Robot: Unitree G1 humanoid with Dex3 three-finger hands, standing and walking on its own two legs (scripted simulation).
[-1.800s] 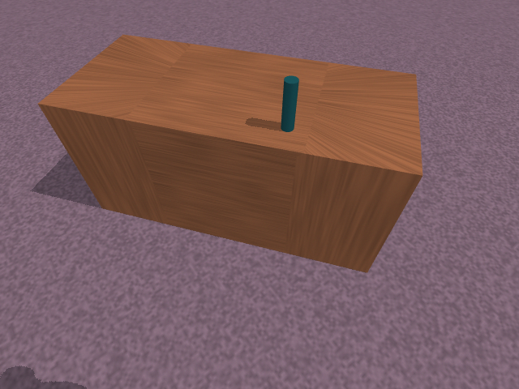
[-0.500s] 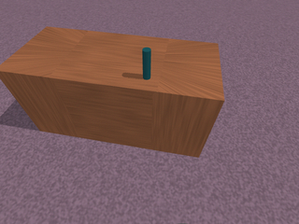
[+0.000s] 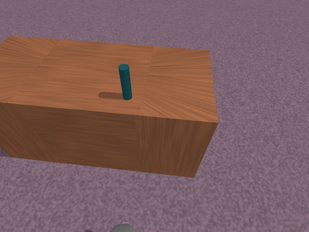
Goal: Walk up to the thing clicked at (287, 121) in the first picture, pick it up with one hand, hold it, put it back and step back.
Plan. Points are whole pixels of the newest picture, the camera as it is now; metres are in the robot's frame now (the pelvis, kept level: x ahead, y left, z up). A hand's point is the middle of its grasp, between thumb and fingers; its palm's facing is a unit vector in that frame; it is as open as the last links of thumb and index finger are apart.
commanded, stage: walk up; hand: left
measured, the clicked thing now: (125, 83) +0.70 +0.16 -0.08
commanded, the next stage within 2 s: none
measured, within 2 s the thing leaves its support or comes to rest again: neither
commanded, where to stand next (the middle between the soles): +0.27 +0.03 m, yaw -4 degrees
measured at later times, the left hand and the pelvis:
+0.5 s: hand (84, 172) +0.31 +0.25 -0.13, palm faces -0.14 -0.90 -0.42, open 7.4 cm; pelvis +0.17 +0.00 -0.02, yaw -5 degrees
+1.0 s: hand (79, 176) +0.31 +0.28 -0.17, palm faces -0.07 -0.93 -0.35, open 7.4 cm; pelvis +0.20 +0.02 -0.01, yaw -5 degrees
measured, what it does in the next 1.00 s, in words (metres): walks ahead: left foot, then right foot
